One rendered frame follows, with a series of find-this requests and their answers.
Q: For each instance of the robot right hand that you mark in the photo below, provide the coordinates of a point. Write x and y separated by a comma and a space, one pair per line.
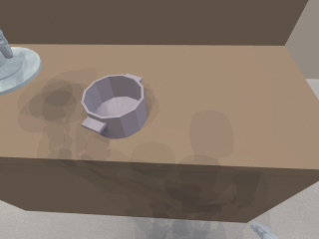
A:
262, 231

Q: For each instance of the lid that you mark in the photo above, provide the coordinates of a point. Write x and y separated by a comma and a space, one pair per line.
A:
19, 70

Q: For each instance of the table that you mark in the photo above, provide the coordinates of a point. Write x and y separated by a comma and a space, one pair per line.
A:
232, 126

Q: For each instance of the pot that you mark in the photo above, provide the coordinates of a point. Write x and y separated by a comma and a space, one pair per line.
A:
115, 105

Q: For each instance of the robot left hand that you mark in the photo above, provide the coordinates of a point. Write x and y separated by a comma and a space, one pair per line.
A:
5, 47

